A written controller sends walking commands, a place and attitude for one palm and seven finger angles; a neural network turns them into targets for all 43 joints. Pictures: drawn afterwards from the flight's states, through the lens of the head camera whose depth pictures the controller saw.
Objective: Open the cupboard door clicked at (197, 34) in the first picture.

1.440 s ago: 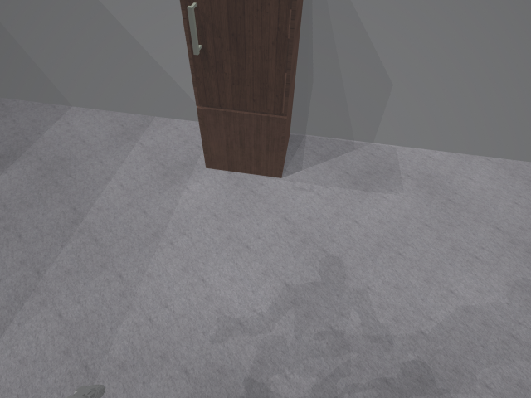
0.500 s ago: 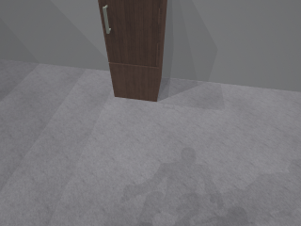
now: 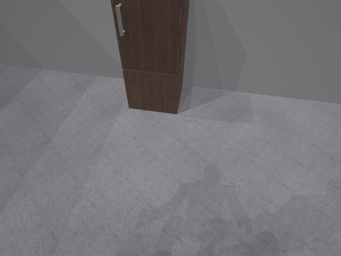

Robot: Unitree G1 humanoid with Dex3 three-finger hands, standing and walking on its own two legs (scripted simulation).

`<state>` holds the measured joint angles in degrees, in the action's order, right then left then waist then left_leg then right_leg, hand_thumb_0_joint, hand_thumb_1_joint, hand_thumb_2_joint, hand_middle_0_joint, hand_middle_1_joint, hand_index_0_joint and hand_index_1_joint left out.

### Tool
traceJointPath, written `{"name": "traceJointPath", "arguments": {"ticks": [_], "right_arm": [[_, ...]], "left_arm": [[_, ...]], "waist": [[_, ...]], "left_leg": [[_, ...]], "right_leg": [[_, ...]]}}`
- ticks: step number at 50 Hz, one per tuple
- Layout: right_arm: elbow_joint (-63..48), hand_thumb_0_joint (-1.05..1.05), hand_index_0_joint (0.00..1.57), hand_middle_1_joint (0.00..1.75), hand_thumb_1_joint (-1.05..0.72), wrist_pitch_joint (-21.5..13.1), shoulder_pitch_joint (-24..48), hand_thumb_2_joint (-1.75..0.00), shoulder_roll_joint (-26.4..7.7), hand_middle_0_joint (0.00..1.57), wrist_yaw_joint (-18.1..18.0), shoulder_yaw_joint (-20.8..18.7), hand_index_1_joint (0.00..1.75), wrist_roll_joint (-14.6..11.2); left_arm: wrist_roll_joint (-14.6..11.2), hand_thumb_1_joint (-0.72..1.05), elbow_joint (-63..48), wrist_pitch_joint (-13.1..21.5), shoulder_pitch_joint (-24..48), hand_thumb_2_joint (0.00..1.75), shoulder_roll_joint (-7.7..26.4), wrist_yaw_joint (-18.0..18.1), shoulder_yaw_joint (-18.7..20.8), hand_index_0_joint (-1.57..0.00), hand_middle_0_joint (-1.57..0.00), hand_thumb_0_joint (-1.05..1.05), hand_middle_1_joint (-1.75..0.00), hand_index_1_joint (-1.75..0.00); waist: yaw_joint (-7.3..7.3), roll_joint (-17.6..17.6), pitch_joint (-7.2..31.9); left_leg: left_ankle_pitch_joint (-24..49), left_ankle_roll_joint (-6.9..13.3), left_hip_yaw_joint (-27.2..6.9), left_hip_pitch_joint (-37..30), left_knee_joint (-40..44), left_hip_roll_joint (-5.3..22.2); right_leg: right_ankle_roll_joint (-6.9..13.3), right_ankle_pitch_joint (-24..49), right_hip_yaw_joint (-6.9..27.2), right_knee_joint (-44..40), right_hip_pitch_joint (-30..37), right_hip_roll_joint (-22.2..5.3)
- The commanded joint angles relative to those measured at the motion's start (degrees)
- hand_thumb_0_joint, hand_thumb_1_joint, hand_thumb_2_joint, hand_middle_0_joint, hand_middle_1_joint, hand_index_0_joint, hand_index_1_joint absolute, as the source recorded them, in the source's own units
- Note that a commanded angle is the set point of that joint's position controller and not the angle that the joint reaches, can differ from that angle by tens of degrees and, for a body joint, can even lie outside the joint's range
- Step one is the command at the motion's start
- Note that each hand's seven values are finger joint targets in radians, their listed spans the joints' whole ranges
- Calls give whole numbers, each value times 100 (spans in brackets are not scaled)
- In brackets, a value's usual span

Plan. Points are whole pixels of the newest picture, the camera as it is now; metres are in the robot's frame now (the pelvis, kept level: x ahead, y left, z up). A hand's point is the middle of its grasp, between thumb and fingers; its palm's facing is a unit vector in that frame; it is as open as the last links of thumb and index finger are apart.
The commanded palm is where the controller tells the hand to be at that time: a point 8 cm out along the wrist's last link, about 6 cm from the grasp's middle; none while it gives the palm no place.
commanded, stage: look at it before walking up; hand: left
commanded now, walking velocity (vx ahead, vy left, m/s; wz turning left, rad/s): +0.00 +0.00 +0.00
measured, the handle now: (120, 20) +1.33 +0.36 -0.01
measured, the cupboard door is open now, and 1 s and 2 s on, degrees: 0 0 0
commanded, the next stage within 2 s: walk to a spot facing it in 0.10 s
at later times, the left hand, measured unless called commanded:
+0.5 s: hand out of the picture +0.03 +0.23 -0.19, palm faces +0.12 -0.97 -0.21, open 7.3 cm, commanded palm none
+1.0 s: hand (83, 207) +0.28 +0.28 -0.16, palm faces +0.29 -0.94 -0.17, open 7.3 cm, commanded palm none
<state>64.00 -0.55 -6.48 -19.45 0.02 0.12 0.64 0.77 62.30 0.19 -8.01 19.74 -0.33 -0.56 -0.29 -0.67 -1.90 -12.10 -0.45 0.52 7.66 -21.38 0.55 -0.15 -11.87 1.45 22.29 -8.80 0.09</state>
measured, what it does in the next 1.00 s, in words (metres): walks ahead, turning left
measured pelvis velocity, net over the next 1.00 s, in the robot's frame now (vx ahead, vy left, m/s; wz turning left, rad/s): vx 0.21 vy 0.07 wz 0.36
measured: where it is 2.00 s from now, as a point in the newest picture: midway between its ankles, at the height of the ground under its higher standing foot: (128, 205)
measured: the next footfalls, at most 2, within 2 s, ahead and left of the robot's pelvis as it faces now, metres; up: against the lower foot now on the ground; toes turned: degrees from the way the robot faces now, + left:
right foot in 1.04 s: +0.41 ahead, +0.00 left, +0.00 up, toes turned +17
left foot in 1.50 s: +0.44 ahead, +0.32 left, +0.00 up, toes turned +48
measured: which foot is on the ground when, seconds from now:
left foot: down 0.00-1.00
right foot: down 0.00-0.54, up 0.56-1.00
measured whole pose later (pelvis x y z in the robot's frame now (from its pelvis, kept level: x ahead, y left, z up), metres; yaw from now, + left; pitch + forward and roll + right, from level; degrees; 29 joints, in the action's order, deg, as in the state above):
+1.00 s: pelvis +0.21 +0.07 -0.01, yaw +20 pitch +1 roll +0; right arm 61.9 -3.4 -24.0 -8.6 -0.4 -2.6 1.5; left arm 1.2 53.1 0.7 -5.4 11.0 -1.8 3.2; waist -4.3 -0.7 -2.6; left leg -22.1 2.1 -5.1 -0.7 -20.4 -2.5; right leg -3.6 -12.5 -3.5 38.7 -30.6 -4.8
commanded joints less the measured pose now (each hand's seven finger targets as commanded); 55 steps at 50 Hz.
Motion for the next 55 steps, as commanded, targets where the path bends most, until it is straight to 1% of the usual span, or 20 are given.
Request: {"name": "traceJointPath", "arguments": {"ticks": [1, 10, 13, 15, 19, 22, 25, 26, 27, 28, 30, 34, 40, 46, 49, 50, 51, 52, 53, 55], "right_arm": [[-381, 0, 20, 30, -90, -143, 278, -90, -1196, 20, -66, -220, 30, -22], [-366, 0, 20, 30, -90, -140, 312, -90, -1197, 20, -72, -227, 30, -28], [-270, 0, 20, 30, -90, 6, -100, -90, -485, 20, -15, -68, 30, 21], [-361, 0, 20, 30, -90, 72, -155, -90, -469, 20, 10, -92, 30, 58], [-794, 0, 20, 30, -90, 79, -120, -90, -348, 20, 42, -184, 30, 56], [-966, 0, 20, 30, -90, -8, -200, -90, -143, 20, 147, -241, 30, 8], [-771, 0, 20, 30, -90, -36, -1169, -90, 33, 20, 167, -270, 30, 19], [-618, 0, 20, 30, -90, -57, -1811, -90, -271, 20, 128, -373, 30, 44], [-534, 0, 20, 30, -90, -96, -2396, -90, -886, 20, 81, -564, 30, 128], [-510, 0, 20, 30, -90, -100, -2650, -90, -974, 20, 51, -556, 30, 63], [-641, 0, 20, 30, -90, -174, -2068, -90, -489, 20, -37, -464, 30, 34], [-641, 0, 20, 30, -90, -388, -1728, -90, -65, 20, -91, -385, 30, 0], [-448, 0, 20, 30, -90, -427, -2059, -90, 44, 20, -108, -460, 30, -10], [-415, 0, 20, 30, -90, -393, -2108, -90, 16, 20, -108, -509, 30, 63], [-488, 0, 20, 30, -90, -354, -1806, -90, -92, 20, -119, -535, 30, 74], [-517, 0, 20, 30, -90, -345, -1674, -90, -138, 20, -114, -547, 30, 51], [-592, 0, 20, 30, -90, -371, -1700, -90, 6, 20, -75, -529, 30, -4], [-825, 0, 20, 30, -90, -430, -1995, -90, 419, 20, -48, -445, 30, -50], [-1021, 0, 20, 30, -90, -406, -1467, -90, 246, 20, -39, -489, 30, -30], [-1061, 0, 20, 30, -90, -343, -1033, -90, 344, 20, 76, -502, 30, 45]], "left_arm": [[-10, 90, -395, 138, 255, 90, 1171, 100, 238, -20, -20, 0, -30, -30], [-14, 90, -370, 150, 239, 90, 1189, 108, 238, -20, -20, 0, -30, -30], [4, 90, -234, -2, -228, 90, 530, 132, 133, -20, -20, 0, -30, -30], [37, 90, -292, -73, -401, 90, 618, 93, 196, -20, -20, 0, -30, -30], [75, 90, -489, -15, -967, 90, 932, 113, 432, -20, -20, 0, -30, -30], [107, 90, -629, 153, -860, 90, 844, 117, 497, -20, -20, 0, -30, -30], [58, 90, -711, 120, -613, 90, 696, 86, 530, -20, -20, 0, -30, -30], [24, 90, -788, 78, -641, 90, 427, 48, 490, -20, -20, 0, -30, -30], [-22, 90, -1068, 47, -522, 90, -52, -18, 405, -20, -20, 0, -30, -30], [63, 90, -1369, 71, 39, 90, 50, 4, 384, -20, -20, 0, -30, -30], [82, 90, -1254, 157, 138, 90, -96, -42, 453, -20, -20, 0, -30, -30], [100, 90, -925, 137, -527, 90, -265, -105, 471, -20, -20, 0, -30, -30], [72, 90, -1227, 137, 96, 90, -376, -76, 482, -20, -20, 0, -30, -30], [25, 90, -1552, 224, 892, 90, -463, -108, 475, -20, -20, 0, -30, -30], [29, 90, -1423, 276, 317, 90, -365, -94, 522, -20, -20, 0, -30, -30], [42, 90, -1224, 321, -430, 90, -226, -76, 567, -20, -20, 0, -30, -30], [91, 90, -996, 419, -1312, 90, 181, -20, 674, -20, -20, 0, -30, -30], [149, 90, -869, 451, -2150, 90, 926, 69, 856, -20, -20, 0, -30, -30], [33, 90, -880, 390, -2108, 90, 902, 96, 812, -20, -20, 0, -30, -30], [75, 90, -1029, 403, -1172, 90, 363, 103, 689, -20, -20, 0, -30, -30]], "waist": [[28, 46, 413], [26, 41, 433], [62, 1, 338], [147, -123, -157], [354, -1164, -422], [181, -679, -337], [-279, -370, -81], [-525, 613, 25], [-712, 2382, -56], [-772, 1630, -252], [-465, 588, -419], [-76, 545, -12], [-194, 527, -197], [-384, 804, -387], [-57, 725, -222], [310, 522, 114], [664, -71, 691], [815, -1714, 1696], [801, -964, 1263], [479, -1001, 409]], "left_leg": [[814, 204, -545, -119, 357, 662], [967, 189, -516, -228, 349, 667], [-19, 132, -493, 162, 130, 530], [-1045, 182, -528, 894, -83, 370], [-1638, 87, 54, 2175, -2172, 138], [-1600, 83, 133, 2108, -2318, 422], [-566, 89, 675, 150, -934, 128], [-1057, 260, -83, -619, -297, 410], [-2066, 935, -2790, -911, 894, 1962], [-2435, 1359, -3731, -577, 1249, 2377], [-2322, 1306, -3176, -44, 1217, 1939], [65, 1066, -1637, -90, 969, 1203], [1064, 1244, -1526, -645, 935, 1175], [1670, 1130, -1408, -499, 642, 1105], [2404, 956, -1322, -85, -8, 985], [2591, 796, -1210, 205, -833, 821], [2011, 512, -961, 1201, -2342, 507], [-1637, 177, -269, 2617, -4390, -506], [-2091, 270, -467, 2995, -5356, -164], [-1109, 256, -344, 3143, -5868, 409]], "right_leg": [[188, 843, 534, -336, 36, -666], [185, 1045, 520, -353, 77, -684], [60, -362, 394, -274, 74, -673], [120, -1625, 567, -432, -120, -753], [891, -2432, 1763, -1240, 216, -2019], [1013, -801, 937, -829, 369, -2162], [442, -884, -315, 141, -788, -1644], [144, -1138, -829, 1446, -1513, -1158], [-288, -2341, -1287, 3489, -2926, -276], [-156, -2418, -460, 4309, -3426, -396], [-86, -1365, -17, 4807, -3486, -676], [-310, -376, -202, 4322, -2890, -711], [-521, -96, -291, 3513, -3430, -757], [-397, -35, -502, 1883, -2676, -557], [-233, -7, -708, 1202, -1240, -226], [-175, 257, -743, 822, -175, -132], [129, 270, 15, 556, 1545, -882], [796, 279, 2607, -63, 2926, -2911], [1007, 211, 2945, -509, 2361, -3219], [869, -1225, 2044, -769, 834, -2788]]}}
